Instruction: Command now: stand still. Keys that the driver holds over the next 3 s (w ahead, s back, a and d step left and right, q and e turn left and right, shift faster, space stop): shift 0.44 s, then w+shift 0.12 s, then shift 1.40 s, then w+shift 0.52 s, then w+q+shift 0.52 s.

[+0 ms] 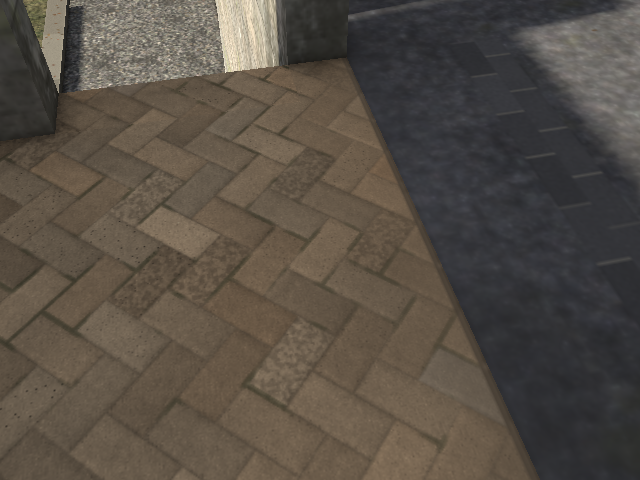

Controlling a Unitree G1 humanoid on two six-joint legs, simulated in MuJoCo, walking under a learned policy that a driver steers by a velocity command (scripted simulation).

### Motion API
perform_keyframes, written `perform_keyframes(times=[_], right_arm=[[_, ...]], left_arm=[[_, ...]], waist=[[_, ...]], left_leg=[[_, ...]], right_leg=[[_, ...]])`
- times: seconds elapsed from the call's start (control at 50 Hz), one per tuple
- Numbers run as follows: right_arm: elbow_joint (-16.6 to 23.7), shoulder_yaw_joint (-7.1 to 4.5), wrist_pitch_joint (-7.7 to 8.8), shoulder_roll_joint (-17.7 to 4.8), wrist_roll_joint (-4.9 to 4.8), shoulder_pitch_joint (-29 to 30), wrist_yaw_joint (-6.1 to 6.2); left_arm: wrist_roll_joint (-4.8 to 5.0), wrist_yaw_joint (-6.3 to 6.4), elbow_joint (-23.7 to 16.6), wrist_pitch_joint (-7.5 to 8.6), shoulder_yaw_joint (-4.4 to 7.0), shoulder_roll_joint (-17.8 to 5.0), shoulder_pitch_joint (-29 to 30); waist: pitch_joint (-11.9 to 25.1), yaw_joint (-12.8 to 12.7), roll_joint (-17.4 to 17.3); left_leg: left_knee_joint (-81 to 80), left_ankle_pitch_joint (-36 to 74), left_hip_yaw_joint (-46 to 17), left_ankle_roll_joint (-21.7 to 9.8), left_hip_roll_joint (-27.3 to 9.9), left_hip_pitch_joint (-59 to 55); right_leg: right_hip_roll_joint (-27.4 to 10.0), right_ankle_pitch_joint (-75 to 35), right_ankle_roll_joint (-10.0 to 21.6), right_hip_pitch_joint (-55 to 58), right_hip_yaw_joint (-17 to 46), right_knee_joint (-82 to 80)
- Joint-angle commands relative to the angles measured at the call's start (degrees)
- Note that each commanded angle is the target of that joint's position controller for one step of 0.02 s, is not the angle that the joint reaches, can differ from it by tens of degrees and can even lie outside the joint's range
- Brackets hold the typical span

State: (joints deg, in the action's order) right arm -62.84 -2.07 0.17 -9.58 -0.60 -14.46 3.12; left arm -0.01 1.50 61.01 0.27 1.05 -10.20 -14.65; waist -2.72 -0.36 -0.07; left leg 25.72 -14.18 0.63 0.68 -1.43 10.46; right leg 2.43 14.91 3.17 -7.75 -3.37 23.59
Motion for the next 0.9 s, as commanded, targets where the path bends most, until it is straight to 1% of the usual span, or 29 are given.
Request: perform_keyframes(times=[0.02, 0.24, 0.44, 0.46, 0.48, 0.5, 0.52, 0.54, 0.56, 0.58, 0.6, 0.62, 0.64, 0.66, 0.68, 0.7, 0.72, 0.74, 0.76, 0.78, 0.8, 0.82, 0.84, 0.86, 0.88, 0.9], right_arm=[[0.4, -0.81, 0.16, -5.0, 0.04, -3.1, 0.26], [-1.0, -0.87, -0.28, -4.4, 0.18, -3.6, 0.59], [-1.8, -0.85, -0.25, -4.0, 0.21, -4.4, 0.74], [-2.5, -0.96, -0.31, -3.7, -0.13, -6.0, 0.85], [-1.7, -1.35, -0.13, -4.4, -0.70, -5.1, 0.83], [0.6, -1.39, 0.56, -4.5, -0.89, -0.9, 0.45], [4.0, -1.16, 1.65, -4.3, -1.41, 4.9, -0.29], [5.1, -1.56, 2.78, -5.1, -1.86, 6.1, -1.02], [4.7, -1.94, 3.82, -5.2, -1.64, 4.1, -1.69], [2.7, -2.73, 4.40, -6.3, -1.03, 0.5, -2.10], [1.8, -3.08, 4.67, -6.0, -0.97, -0.6, -2.17], [1.6, -3.12, 4.69, -5.1, -1.14, 0.3, -2.01], [2.0, -2.65, 4.63, -3.4, -1.18, 1.8, -1.86], [2.5, -2.26, 4.48, -2.6, -1.00, 3.4, -1.75], [3.0, -2.07, 4.24, -2.6, -0.94, 4.5, -1.71], [3.9, -1.87, 4.22, -3.2, -0.90, 5.5, -1.87], [3.9, -1.78, 4.12, -3.7, -0.89, 4.5, -2.07], [3.4, -1.88, 3.97, -4.4, -0.82, 2.2, -2.19], [2.2, -2.34, 3.66, -5.7, -0.54, -1.0, -2.11], [1.0, -2.94, 3.34, -7.1, -0.29, -5.0, -1.86], [0.6, -3.78, 3.36, -10.4, 0.03, -8.7, -1.51], [1.4, -4.39, 3.20, -16.3, 0.85, -10.6, -1.21], [0.2, -3.46, 3.96, -14.3, 1.88, -13.2, -1.95], [1.4, -2.65, 4.67, -12.0, 1.32, -8.8, -2.41], [2.9, -2.11, 4.90, -10.7, 0.91, -3.8, -2.69], [4.1, -1.41, 4.85, -9.2, 1.08, 0.5, -2.84]], left_arm=[[0.03, 0.16, -0.7, 0.03, 0.83, -4.6, -4.0], [0.00, 0.33, 0.1, 0.06, 0.87, -4.1, -4.1], [-0.01, 0.41, 0.4, 0.35, 0.86, -3.8, -4.8], [0.37, 0.68, 1.1, 0.14, 1.45, -5.1, -7.1], [1.38, 0.90, 1.4, 0.03, 2.74, -8.7, -9.7], [2.05, 0.92, 1.5, 0.46, 3.92, -11.9, -13.1], [1.63, 1.05, 1.0, 1.59, 4.72, -13.8, -13.7], [0.69, 1.01, -0.6, 3.08, 3.97, -11.1, -9.8], [0.63, 0.67, -1.8, 4.20, 3.35, -8.6, -6.8], [1.05, 0.17, -1.8, 4.58, 3.20, -7.5, -6.8], [1.27, -0.10, -1.9, 4.40, 3.04, -6.9, -7.4], [0.94, -0.14, -1.9, 3.99, 2.83, -6.5, -7.9], [0.65, -0.08, -1.7, 3.63, 2.84, -7.4, -8.4], [0.56, -0.03, -1.5, 3.28, 2.86, -8.1, -9.0], [0.44, -0.08, -1.2, 2.98, 3.03, -9.3, -9.9], [0.42, -0.05, -1.1, 2.81, 3.19, -10.3, -10.2], [0.78, -0.13, -1.4, 2.73, 3.36, -11.2, -9.2], [1.30, -0.18, -1.7, 2.67, 3.42, -11.5, -7.9], [1.58, -0.15, -1.9, 2.65, 3.27, -11.0, -7.2], [1.46, -0.07, -1.9, 2.70, 2.85, -9.8, -6.7], [0.68, -0.02, -2.0, 2.85, 1.99, -7.0, -7.0], [-0.74, 0.54, -3.0, 3.04, 0.71, -2.3, -9.4], [0.28, 0.78, -2.2, 2.59, 0.79, -1.8, -12.0], [1.31, 0.88, -2.0, 2.15, 1.50, -4.8, -12.0], [1.35, 0.82, -2.2, 1.92, 1.84, -6.0, -9.5], [0.98, 1.13, -1.8, 1.57, 2.21, -6.0, -8.4]], waist=[[1.2, -0.2, -0.5], [-0.9, 0.2, -0.2], [-1.7, 0.3, 0.0], [1.2, -0.3, 1.4], [-0.3, -1.7, 4.7], [-3.6, -3.8, 9.3], [-8.1, -5.1, 11.6], [-9.6, -2.6, 6.6], [-7.5, -0.4, 3.8], [-4.2, 0.1, 1.8], [-3.0, -0.1, 1.8], [-2.8, -0.6, 2.6], [-3.6, -1.0, 4.5], [-4.2, -1.5, 5.3], [-4.4, -1.9, 6.1], [-4.2, -1.7, 6.6], [-3.3, -0.7, 6.7], [-2.3, 0.7, 6.3], [-1.0, 2.2, 5.4], [0.2, 4.1, 4.2], [2.6, 5.1, -1.9], [6.1, 3.3, -15.8], [10.6, 3.4, -17.0], [7.1, 1.5, -11.3], [4.8, 0.9, -7.5], [4.1, -0.5, -4.8]], left_leg=[[-2.3, 15.1, -1.7, -1.8, -1.5, -1.5], [-3.7, 10.3, -1.5, -1.3, -1.3, -1.1], [-4.3, 7.5, -1.4, -1.0, -1.3, -0.5], [-0.8, -3.4, 1.7, -1.4, 1.3, 0.0], [6.1, -15.1, 4.4, -1.9, 3.3, 6.5], [16.5, -17.4, 5.6, -2.4, 2.9, 15.8], [28.3, -15.8, 0.8, -3.4, -1.8, 24.8], [34.9, -12.1, -2.9, -4.0, -4.8, 31.2], [37.2, -8.0, -4.2, -4.7, -6.2, 34.3], [36.3, -6.2, -3.8, -5.1, -6.3, 33.4], [32.5, -5.2, -2.2, -4.5, -5.8, 31.4], [28.7, -4.2, 0.0, -3.5, -4.6, 28.2], [23.5, -3.2, 1.4, -2.4, -3.8, 24.1], [19.2, -2.5, 2.6, -1.5, -2.7, 20.4], [16.3, -2.3, 3.7, -0.9, -1.7, 17.9], [13.8, -2.2, 3.9, -0.8, -1.1, 15.8], [10.8, -0.2, 4.1, -1.1, -0.7, 12.8], [7.6, 4.0, 4.5, -1.6, 0.1, 8.0], [5.4, 6.1, 4.7, -2.0, 1.3, 3.0], [2.8, 7.0, 4.4, -2.6, 1.8, -1.6], [-0.7, 13.5, -2.9, -4.0, -4.4, -7.0], [-4.9, 26.9, -18.7, -10.4, -16.7, -12.6], [-9.4, 22.5, -30.2, -17.2, -22.5, -9.9], [-9.3, 18.2, -27.3, -16.9, -21.2, -6.0], [-9.4, 15.7, -21.5, -14.7, -18.2, -2.5], [-10.1, 15.0, -16.7, -12.5, -15.4, 0.8]], right_leg=[[-4.3, -17.0, 1.1, -0.4, 3.8, -3.1], [-4.7, -10.9, 1.0, -2.4, 4.5, -4.9], [-5.2, -6.1, 1.3, -3.7, 5.6, -6.7], [-4.8, 8.8, 2.7, -1.7, 6.1, -7.7], [-8.4, 27.4, 5.6, -0.9, 12.0, -10.7], [-17.5, 41.6, 10.1, -0.5, 24.1, -17.5], [-26.4, 42.1, 14.6, -1.6, 35.9, -23.6], [-27.3, 33.5, 14.2, 0.7, 36.2, -23.3], [-25.0, 25.8, 12.0, 3.8, 31.4, -21.1], [-21.3, 20.1, 10.1, 6.5, 25.3, -19.5], [-18.3, 14.4, 8.8, 6.9, 19.9, -19.1], [-15.4, 9.1, 7.8, 5.1, 15.2, -18.7], [-13.8, 5.5, 7.6, 1.4, 12.1, -18.0], [-12.8, 2.8, 7.7, -1.6, 10.1, -17.3], [-12.7, 0.9, 8.2, -3.2, 9.5, -16.2], [-13.0, -1.1, 8.3, -4.4, 9.5, -14.1], [-13.6, -2.1, 8.2, -5.4, 9.4, -12.1], [-13.7, -3.3, 7.6, -7.4, 9.3, -9.7], [-12.9, -4.5, 6.4, -9.1, 9.2, -6.8], [-11.2, -5.9, 4.6, -10.4, 8.2, -2.4], [-6.8, -4.6, 1.0, -12.6, 3.6, 8.7], [-0.1, 14.2, -3.9, -21.2, -2.1, 26.3], [-0.3, 23.2, -4.6, -21.3, 4.7, 38.3], [-2.8, 21.6, -4.4, -23.1, 6.8, 44.4], [-4.4, 17.9, -4.1, -24.1, 6.6, 45.5], [-6.3, 14.1, -3.9, -22.3, 6.8, 42.6]])
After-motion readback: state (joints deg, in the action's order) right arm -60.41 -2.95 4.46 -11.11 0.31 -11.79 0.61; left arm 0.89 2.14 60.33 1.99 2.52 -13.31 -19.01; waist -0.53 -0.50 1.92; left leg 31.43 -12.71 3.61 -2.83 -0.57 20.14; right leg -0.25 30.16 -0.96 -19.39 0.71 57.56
